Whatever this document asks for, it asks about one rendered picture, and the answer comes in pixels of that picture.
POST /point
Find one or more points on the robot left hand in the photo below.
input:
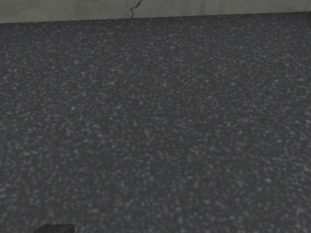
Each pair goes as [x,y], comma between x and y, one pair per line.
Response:
[57,228]

